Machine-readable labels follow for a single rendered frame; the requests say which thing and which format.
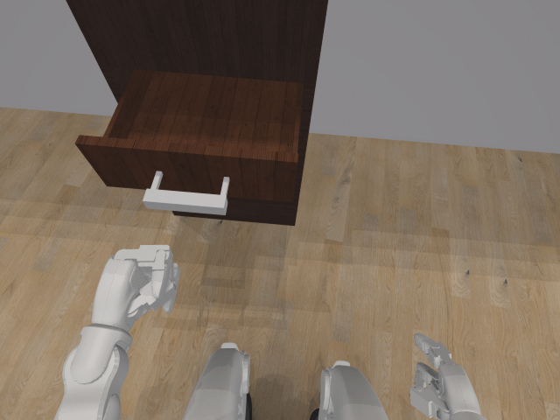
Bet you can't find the robot left forearm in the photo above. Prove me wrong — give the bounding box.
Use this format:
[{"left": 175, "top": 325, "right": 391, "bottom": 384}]
[{"left": 53, "top": 324, "right": 133, "bottom": 420}]

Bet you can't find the drawer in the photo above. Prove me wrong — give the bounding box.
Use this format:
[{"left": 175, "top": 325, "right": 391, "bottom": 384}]
[{"left": 75, "top": 69, "right": 303, "bottom": 202}]

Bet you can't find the robot right hand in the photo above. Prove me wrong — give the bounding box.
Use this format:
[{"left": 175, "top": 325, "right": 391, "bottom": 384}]
[{"left": 409, "top": 333, "right": 481, "bottom": 420}]

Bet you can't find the robot left hand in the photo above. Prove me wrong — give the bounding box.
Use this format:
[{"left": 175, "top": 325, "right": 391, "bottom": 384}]
[{"left": 91, "top": 245, "right": 180, "bottom": 332}]

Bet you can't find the robot left thigh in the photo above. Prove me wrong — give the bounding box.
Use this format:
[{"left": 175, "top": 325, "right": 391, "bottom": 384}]
[{"left": 183, "top": 348, "right": 250, "bottom": 420}]

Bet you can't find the robot right shin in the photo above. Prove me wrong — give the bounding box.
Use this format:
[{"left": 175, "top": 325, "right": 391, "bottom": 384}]
[{"left": 318, "top": 360, "right": 350, "bottom": 420}]

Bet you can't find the cabinet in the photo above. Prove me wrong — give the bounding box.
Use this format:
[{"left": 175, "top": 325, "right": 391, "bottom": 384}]
[{"left": 66, "top": 0, "right": 328, "bottom": 226}]

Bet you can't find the handle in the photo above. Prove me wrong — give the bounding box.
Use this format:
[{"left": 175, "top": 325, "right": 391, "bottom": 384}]
[{"left": 143, "top": 171, "right": 230, "bottom": 215}]

